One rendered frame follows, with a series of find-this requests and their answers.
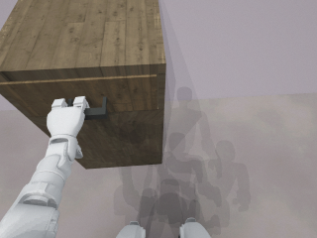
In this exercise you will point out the drawer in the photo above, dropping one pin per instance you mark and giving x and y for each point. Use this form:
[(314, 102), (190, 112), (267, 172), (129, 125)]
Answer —
[(136, 92)]

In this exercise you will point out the left robot shin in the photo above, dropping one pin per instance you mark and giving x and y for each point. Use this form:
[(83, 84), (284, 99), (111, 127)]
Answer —
[(134, 223)]

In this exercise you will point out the robot left upper arm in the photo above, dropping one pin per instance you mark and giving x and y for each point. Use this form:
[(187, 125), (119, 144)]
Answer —
[(31, 221)]

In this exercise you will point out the robot left forearm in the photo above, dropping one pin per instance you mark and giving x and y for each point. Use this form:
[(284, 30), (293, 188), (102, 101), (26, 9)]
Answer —
[(47, 182)]

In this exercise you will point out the left robot thigh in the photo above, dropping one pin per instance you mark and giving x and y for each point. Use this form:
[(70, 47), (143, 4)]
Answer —
[(132, 231)]

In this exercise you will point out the handle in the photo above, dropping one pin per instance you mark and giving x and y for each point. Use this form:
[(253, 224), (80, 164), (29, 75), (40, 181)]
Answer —
[(93, 113)]

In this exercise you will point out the robot left hand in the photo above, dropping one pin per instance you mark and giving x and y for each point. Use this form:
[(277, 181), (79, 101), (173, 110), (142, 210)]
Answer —
[(63, 120)]

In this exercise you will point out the cabinet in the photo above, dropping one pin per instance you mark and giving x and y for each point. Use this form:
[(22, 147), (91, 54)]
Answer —
[(57, 39)]

